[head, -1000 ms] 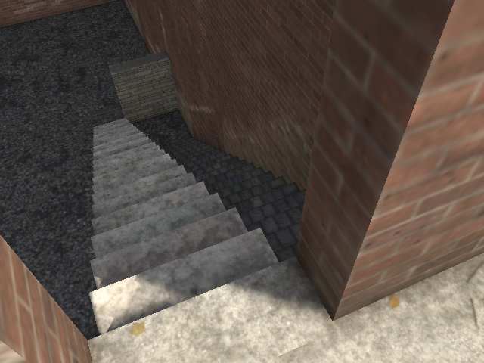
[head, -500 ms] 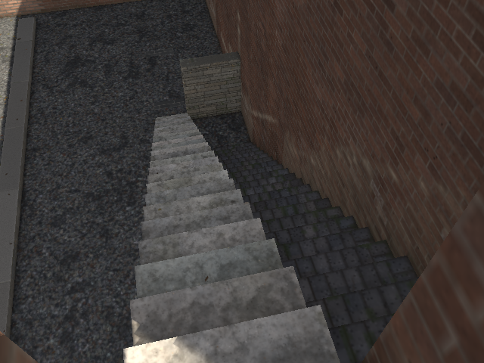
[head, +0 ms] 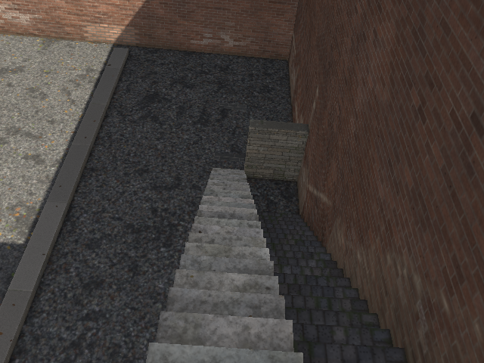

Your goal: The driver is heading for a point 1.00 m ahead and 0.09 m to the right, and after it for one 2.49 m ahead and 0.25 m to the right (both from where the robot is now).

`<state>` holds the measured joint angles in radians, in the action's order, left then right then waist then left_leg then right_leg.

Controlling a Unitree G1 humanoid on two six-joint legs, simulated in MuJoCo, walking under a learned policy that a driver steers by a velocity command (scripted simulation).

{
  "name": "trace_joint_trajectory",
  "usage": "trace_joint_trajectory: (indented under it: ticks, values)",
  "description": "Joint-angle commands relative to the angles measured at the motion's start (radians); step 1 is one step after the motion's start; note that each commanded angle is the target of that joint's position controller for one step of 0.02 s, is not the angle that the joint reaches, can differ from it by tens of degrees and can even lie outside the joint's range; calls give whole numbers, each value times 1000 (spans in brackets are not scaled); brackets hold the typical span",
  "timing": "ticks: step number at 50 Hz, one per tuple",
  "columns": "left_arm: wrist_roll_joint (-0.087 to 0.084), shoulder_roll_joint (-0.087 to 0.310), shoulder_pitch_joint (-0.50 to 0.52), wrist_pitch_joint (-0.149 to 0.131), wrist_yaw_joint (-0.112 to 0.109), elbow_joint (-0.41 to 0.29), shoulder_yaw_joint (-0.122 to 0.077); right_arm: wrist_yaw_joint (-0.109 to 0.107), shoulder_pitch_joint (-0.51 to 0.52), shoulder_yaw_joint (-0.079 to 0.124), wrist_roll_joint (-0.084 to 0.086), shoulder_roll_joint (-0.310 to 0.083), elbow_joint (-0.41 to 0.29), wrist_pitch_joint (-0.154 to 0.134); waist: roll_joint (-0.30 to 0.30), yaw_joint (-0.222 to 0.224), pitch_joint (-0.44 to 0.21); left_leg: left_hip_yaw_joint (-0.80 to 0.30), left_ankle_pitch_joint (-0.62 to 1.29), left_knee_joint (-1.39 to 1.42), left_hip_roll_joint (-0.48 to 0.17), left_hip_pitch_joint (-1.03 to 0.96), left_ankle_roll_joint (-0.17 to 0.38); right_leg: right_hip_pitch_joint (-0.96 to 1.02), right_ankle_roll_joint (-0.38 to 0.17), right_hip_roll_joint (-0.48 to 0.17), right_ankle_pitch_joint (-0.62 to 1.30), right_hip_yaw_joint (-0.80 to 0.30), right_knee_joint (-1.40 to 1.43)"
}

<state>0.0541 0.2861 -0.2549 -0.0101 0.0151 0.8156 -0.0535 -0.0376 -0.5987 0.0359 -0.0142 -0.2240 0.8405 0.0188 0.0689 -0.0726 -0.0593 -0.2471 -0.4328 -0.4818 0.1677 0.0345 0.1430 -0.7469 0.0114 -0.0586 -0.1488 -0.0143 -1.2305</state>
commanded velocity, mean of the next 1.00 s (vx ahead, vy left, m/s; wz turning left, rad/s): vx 0.26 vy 0.00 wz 0.20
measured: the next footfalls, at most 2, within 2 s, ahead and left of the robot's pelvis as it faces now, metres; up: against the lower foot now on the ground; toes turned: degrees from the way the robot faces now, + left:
right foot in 0.26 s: +0.23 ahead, -0.14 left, -0.20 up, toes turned +7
left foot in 0.64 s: +0.43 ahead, +0.07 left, -0.23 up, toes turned +5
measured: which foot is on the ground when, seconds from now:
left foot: down 0.00-0.26, up 0.28-0.62, down 0.64-0.72, up 0.74-0.88, down 0.90-1.00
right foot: up 0.00-0.24, down 0.26-0.90, up 0.92-1.00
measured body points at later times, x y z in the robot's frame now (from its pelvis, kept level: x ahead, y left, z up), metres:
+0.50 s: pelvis +0.24 -0.08 -0.21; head +0.23 -0.09 +0.24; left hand +0.11 +0.15 -0.34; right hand +0.38 -0.31 -0.33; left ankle +0.34 +0.07 -0.82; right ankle +0.19 -0.14 -0.92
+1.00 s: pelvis +0.41 -0.03 -0.38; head +0.39 -0.03 +0.07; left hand +0.34 +0.20 -0.53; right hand +0.52 -0.25 -0.51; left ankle +0.47 +0.03 -1.12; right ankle +0.30 -0.16 -0.86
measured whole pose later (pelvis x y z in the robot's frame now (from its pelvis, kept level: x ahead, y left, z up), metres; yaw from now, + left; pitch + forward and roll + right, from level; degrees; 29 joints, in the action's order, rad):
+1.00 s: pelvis +0.41 -0.03 -0.38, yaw +6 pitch -1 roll -2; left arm 0.02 0.19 -0.42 0.00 -0.05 1.01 0.01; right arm 0.04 -0.23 0.00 0.01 -0.20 0.96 0.00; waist -0.02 0.06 -0.03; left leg -0.02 -0.14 -0.38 0.07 0.26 0.10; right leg -0.53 -0.04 0.09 -0.88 0.02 -1.85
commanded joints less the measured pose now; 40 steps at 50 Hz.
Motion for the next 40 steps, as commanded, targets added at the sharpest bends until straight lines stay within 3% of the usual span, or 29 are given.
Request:
trace_joint_trajectory:
  ticks: [1,3,5,6,9,10,11,12,13,14,15,16,17,19,20,21,22,23,24,25,26,27,31,33,34,35,37,39,40]
  values:
    - [3,94,162,-45,8,-125,-22,-36,-86,57,6,-200,-38,-8,-108,-29,91,-238,944,-100,-272,-157,158,-277,14,17,89,-34,148]
    - [-31,124,305,-67,2,-194,-35,-45,-136,57,21,-216,-11,-36,-132,-77,182,-338,752,-65,-304,-269,151,-426,33,6,101,-111,355]
    - [-44,65,228,-97,8,-185,-11,-26,130,16,55,-125,-48,-64,-107,-12,145,-128,421,-103,-103,279,40,265,24,81,575,-35,707]
    - [-57,18,203,-93,11,-195,2,-19,151,14,73,-134,-50,-72,-155,-15,101,-137,324,-100,-108,375,26,469,28,103,602,-10,678]
    - [-51,-8,-8,-47,5,-153,22,-16,235,3,40,-131,-95,-89,-119,84,22,-113,206,-402,-92,477,8,709,-6,100,740,-4,609]
    - [-60,24,-65,-53,-24,-149,10,-4,219,14,17,-138,-94,-92,-66,107,101,-64,221,-569,-11,361,6,630,7,103,626,19,872]
    - [-37,30,-181,-53,-43,-115,-1,-14,226,15,22,-159,-74,-79,-32,147,80,-26,375,-829,-14,365,15,767,-6,87,662,62,961]
    - [-50,53,-246,-38,-56,-82,-13,-32,168,4,22,-116,-75,-69,42,143,96,-13,332,-1050,-19,314,-4,742,-41,-43,695,-69,1234]
    - [-51,105,-307,-21,-69,-61,-21,-34,154,6,29,-109,-69,-61,111,135,67,62,-243,-1383,60,541,-29,950,-87,-156,1053,-144,1123]
    - [-9,141,-448,-21,-53,-38,8,-20,12,14,88,-71,-78,-60,164,94,-161,79,-670,-1662,73,868,-95,1387,-89,-311,1850,-170,481]
    - [-30,157,-509,-21,-29,-29,-2,-21,-108,-2,105,-100,-50,-73,238,116,-324,48,-602,-1781,39,1030,-125,1539,-197,-425,2101,-280,360]
    - [-66,135,-519,-5,-25,-31,-6,-14,-15,10,56,-143,-51,-71,95,132,-267,75,-442,-1716,-9,1053,-129,1357,-187,-386,1735,-256,492]
    - [-81,123,-445,-10,-25,-15,3,-11,72,1,15,-122,-77,-57,22,111,-170,118,-316,-1651,-35,1062,-131,1139,-274,-360,1332,-288,585]
    - [-97,122,-349,-48,-23,37,10,-4,189,5,-44,-102,-54,-16,-28,39,82,89,-164,-1459,-121,1039,-124,707,-379,-339,893,-384,697]
    - [-77,108,-365,-57,-4,70,22,-9,224,21,-35,-113,-11,3,-52,47,146,124,-150,-1475,-88,992,-105,577,-309,-279,1016,-321,673]
    - [-50,95,-347,-70,3,56,34,-8,249,31,-29,-118,-17,-5,-118,17,168,74,47,-1247,-83,985,-96,495,-217,-215,792,-274,641]
    - [-68,42,-179,-71,0,15,56,-1,309,18,-29,-112,-26,7,-125,-44,165,109,203,-928,-79,794,-115,291,-151,-123,613,-188,700]
    - [-59,-48,-64,-82,7,-10,90,31,305,-10,5,-29,-40,1,-54,-80,153,241,497,-588,-90,395,-137,-8,-112,-25,542,-29,779]
    - [-52,-5,-36,-95,14,4,79,43,189,-19,-2,45,34,7,91,-108,45,229,728,-641,-117,170,-121,-12,-143,-86,553,-68,781]
    - [-57,26,-87,-94,16,23,65,46,148,-2,-9,9,89,18,90,-94,37,265,747,-729,-113,197,-112,84,-130,-111,719,-82,736]
    - [-106,58,-96,-85,14,12,48,56,327,15,-41,-77,30,16,44,-26,136,229,902,-553,-121,379,-81,181,-124,-35,507,-88,710]
    - [-104,53,-119,-73,2,18,56,64,428,13,-42,-85,-4,3,10,11,156,220,920,-423,-153,466,-70,285,-135,-47,339,-134,647]
    - [-10,22,-258,-42,-27,55,65,61,637,-5,-14,-47,-72,-32,47,157,151,174,575,-198,-199,744,-117,647,-200,-102,223,-319,517]
    - [-25,-45,-279,-31,-33,76,78,68,659,-7,-9,-48,-71,-51,-50,197,175,184,844,-15,-203,625,-144,565,-187,-43,167,-269,464]
    - [-34,-77,-296,-32,-24,82,92,66,680,1,-10,-72,-75,-56,-105,206,188,200,796,-11,-179,595,-146,532,-157,-1,114,-241,486]
    - [-18,-51,-372,-31,-23,107,92,66,710,11,-14,-89,-75,-45,-137,246,182,151,682,-64,-133,664,-142,629,-159,9,69,-276,505]
    - [9,22,-336,-21,-44,126,72,68,699,1,6,-74,-88,-46,-61,231,254,150,652,4,-70,725,-120,658,-175,17,305,-260,442]
    - [20,-32,-304,-19,-60,167,77,71,648,-16,15,-8,-95,-69,-82,225,198,248,842,183,-103,432,-137,543,-164,71,158,-131,377]
    - [6,-50,-320,-21,-50,183,75,79,590,-24,15,14,-82,-65,-87,225,165,249,926,219,-127,312,-142,495,-168,77,88,-139,325]
Over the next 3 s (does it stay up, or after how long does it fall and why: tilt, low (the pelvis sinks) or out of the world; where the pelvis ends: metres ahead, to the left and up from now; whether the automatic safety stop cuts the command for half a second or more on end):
stays up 0.85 -0.03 -0.66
